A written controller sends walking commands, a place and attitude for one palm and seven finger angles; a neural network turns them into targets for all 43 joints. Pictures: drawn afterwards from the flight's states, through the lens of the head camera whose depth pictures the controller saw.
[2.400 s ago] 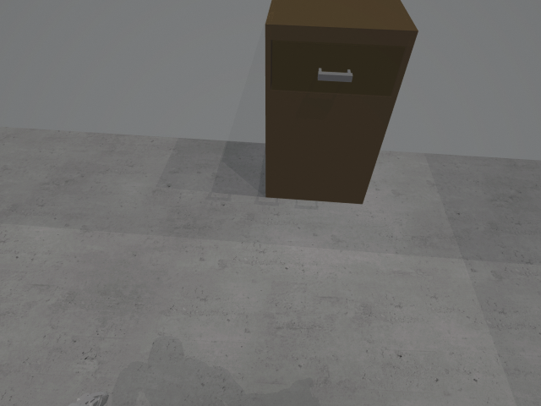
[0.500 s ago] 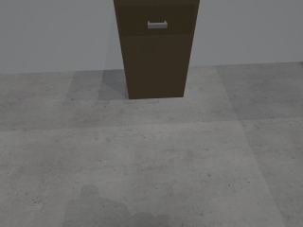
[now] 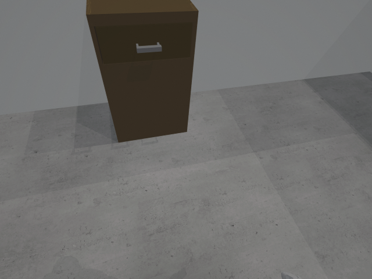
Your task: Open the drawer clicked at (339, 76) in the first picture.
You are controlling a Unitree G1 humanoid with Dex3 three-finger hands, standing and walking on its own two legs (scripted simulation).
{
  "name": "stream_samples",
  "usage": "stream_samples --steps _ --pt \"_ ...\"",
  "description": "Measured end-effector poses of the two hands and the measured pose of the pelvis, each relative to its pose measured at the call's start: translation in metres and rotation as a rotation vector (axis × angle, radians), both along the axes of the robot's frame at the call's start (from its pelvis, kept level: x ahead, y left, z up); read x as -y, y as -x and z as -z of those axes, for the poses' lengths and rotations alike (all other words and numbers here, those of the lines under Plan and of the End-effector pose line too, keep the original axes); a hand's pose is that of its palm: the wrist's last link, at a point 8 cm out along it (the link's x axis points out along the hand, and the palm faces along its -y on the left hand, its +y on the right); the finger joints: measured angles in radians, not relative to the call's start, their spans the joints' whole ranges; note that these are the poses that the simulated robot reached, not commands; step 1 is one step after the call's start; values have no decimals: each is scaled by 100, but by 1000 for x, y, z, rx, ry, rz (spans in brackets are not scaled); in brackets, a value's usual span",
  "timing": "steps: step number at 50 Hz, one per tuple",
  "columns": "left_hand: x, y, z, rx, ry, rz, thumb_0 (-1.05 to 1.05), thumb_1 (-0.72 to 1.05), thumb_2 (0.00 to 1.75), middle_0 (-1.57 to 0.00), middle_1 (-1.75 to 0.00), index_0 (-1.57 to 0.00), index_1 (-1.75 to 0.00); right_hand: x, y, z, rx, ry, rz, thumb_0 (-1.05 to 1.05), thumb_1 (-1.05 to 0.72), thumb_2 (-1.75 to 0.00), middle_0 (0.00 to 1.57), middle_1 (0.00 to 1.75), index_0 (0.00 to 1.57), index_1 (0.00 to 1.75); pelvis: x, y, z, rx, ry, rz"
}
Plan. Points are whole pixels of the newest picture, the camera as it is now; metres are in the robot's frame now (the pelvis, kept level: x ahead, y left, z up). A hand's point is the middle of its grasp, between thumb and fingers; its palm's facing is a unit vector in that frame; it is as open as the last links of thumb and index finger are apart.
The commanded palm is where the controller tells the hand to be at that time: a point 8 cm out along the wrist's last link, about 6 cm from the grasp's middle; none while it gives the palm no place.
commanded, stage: walk to a spot facing it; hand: left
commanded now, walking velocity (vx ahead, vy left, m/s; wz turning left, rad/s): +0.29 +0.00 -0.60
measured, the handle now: (148, 46) +1.10 +0.30 -0.06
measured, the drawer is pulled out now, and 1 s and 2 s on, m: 0.00 0.00 0.00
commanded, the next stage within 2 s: turn to face it in 1.44 s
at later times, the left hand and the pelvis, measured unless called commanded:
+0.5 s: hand (169, 197) +0.38 +0.09 -0.17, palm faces -0.43 -0.89 -0.14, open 7.4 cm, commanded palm none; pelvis +0.17 -0.02 -0.01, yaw -21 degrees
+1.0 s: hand (162, 167) +0.48 +0.13 -0.17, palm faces -0.45 -0.86 -0.24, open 7.4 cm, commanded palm none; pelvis +0.37 -0.05 -0.01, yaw -36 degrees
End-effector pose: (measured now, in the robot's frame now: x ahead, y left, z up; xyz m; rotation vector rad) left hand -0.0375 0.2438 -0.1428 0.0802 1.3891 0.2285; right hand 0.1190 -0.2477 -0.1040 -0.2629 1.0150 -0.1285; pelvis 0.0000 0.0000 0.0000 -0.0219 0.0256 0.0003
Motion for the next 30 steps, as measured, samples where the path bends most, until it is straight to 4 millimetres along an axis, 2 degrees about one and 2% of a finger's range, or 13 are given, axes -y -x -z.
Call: stream_samples --steps 3,6,9,12,17,20,23,25,27,30 --pt "-23 -42 1 13 -2 70 1 90 90 -20 -30 -20 -30 -13 10 -5 7 -1 60 1 -90 -89 20 30 20 30 -12 -15 -3 18 3 55" --pt "-38 -98 -6 71 -5 140 1 91 90 -20 -30 -20 -29 -23 33 -7 -51 -6 136 1 -90 -89 20 30 20 30 -19 -33 -11 26 9 101" --pt "-43 -155 -12 134 -9 206 1 91 90 -20 -30 -20 -29 -33 62 -4 -138 -17 223 1 -90 -89 20 30 20 30 -24 -52 -14 27 13 145" --pt "-36 -210 -14 176 -5 271 1 91 90 -19 -30 -20 -29 -45 93 2 -241 -36 316 1 -90 -89 20 30 20 30 -26 -72 -13 28 13 186" --pt "0 -295 -12 208 31 396 1 91 90 -19 -30 -20 -29 -69 138 9 -421 -86 461 1 -90 -89 20 30 20 30 -20 -108 -8 29 12 255" --pt "37 -346 -8 225 64 483 1 91 90 -19 -30 -20 -29 -84 156 10 -522 -125 541 1 -90 -90 20 30 20 30 -12 -131 -3 28 9 296" --pt "79 -397 -1 256 93 569 1 91 90 -19 -30 -20 -29 -94 163 13 -611 -170 616 1 -90 -90 20 30 20 30 2 -156 6 24 9 336" --pt "106 -427 4 291 106 612 1 91 90 -19 -30 -20 -29 -94 160 18 -656 -200 656 1 -90 -89 20 30 20 30 16 -175 14 28 4 362" --pt "126 -450 9 335 110 628 1 91 90 -20 -30 -20 -29 -87 149 27 -672 -225 682 1 -90 -89 20 30 20 30 30 -192 24 31 -9 377" --pt "137 -464 9 326 100 636 1 91 90 -20 -30 -20 -29 -59 104 37 -586 -212 692 1 -90 -89 20 30 20 30 40 -209 21 47 4 409"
